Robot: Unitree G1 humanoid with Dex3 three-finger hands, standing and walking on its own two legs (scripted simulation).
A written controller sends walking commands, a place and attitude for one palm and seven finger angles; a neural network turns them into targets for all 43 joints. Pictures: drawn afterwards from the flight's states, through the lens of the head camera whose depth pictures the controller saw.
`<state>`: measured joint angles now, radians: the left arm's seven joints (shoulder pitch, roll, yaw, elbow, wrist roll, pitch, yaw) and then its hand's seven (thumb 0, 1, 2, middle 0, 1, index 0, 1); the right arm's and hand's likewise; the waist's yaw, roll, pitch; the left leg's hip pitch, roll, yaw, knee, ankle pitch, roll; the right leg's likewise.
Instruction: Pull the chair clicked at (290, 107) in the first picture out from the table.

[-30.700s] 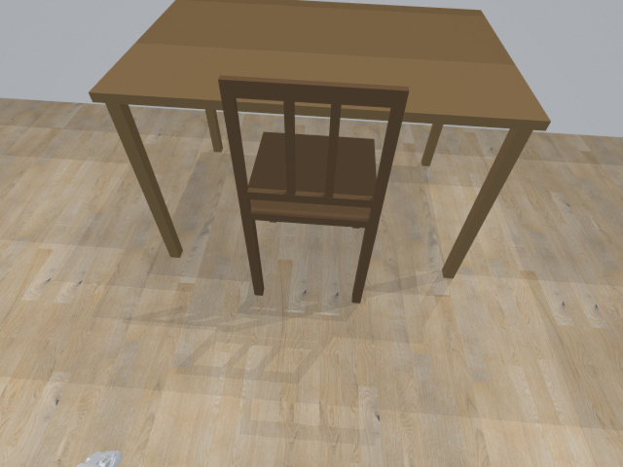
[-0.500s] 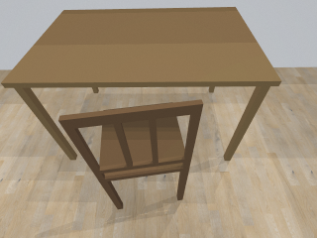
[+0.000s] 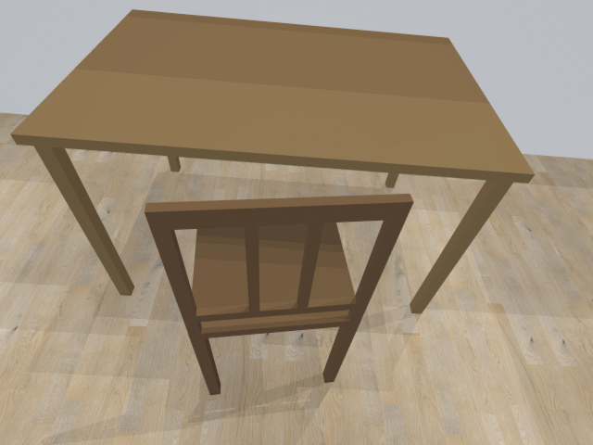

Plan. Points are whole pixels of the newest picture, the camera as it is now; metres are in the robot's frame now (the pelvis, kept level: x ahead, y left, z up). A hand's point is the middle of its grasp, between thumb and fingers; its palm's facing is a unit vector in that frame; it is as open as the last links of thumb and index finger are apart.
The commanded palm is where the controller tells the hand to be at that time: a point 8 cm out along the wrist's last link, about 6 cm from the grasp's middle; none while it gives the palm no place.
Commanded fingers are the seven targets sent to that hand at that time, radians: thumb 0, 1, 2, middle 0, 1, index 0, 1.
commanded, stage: come to a stop and stand still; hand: left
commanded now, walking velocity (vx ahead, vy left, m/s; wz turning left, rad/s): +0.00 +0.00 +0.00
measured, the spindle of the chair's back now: (253, 271) +0.43 +0.10 -0.09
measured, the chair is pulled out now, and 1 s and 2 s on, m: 0.16 0.16 0.16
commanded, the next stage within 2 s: look again from close up in 0.44 s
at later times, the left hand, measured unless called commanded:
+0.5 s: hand out of the picture -0.03 +0.20 -0.18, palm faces +0.00 -0.98 -0.20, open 7.4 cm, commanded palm none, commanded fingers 0.00 0.90 0.90 -0.20 -0.30 -0.20 -0.30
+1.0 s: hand out of the picture -0.03 +0.18 -0.18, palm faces +0.00 -0.98 -0.18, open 7.4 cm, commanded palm none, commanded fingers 0.00 0.90 0.90 -0.20 -0.30 -0.20 -0.30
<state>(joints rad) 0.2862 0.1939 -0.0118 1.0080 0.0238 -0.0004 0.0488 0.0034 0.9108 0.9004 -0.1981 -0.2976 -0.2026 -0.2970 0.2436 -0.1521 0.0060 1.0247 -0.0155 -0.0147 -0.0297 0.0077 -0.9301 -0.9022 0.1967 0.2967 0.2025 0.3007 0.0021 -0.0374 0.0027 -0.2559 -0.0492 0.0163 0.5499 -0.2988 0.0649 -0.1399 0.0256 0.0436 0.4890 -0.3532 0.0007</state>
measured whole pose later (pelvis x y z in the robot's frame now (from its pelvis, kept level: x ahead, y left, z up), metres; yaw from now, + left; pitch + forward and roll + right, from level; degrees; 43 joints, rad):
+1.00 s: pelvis -0.01 +0.01 +0.01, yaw +0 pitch +0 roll +0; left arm 0.32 0.18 -0.02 1.10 0.02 0.00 0.05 0.00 0.91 0.90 -0.20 -0.30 -0.20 -0.30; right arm 0.25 -0.15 0.01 1.13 0.00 -0.02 -0.03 0.01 -0.91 -0.90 0.20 0.30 0.20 0.30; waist 0.01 -0.04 0.03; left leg -0.20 -0.09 0.03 0.42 -0.21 0.09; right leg -0.12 -0.02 0.06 0.43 -0.30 0.03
